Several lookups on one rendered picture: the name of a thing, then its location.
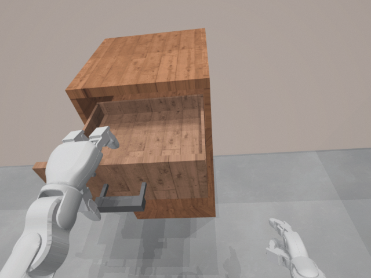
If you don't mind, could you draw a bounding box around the cabinet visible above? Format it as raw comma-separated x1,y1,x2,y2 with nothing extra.
65,28,216,219

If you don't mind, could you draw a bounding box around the left robot forearm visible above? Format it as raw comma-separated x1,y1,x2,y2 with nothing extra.
0,184,83,278

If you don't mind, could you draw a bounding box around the right robot forearm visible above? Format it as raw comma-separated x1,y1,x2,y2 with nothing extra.
290,256,326,278

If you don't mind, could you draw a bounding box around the robot right hand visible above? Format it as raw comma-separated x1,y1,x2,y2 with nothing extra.
266,218,310,270

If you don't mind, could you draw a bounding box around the drawer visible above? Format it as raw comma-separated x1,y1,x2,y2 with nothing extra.
32,94,208,201

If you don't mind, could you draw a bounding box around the robot left hand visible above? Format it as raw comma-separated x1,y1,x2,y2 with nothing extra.
45,126,119,221

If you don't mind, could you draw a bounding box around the handle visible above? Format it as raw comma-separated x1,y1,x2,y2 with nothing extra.
94,182,147,213

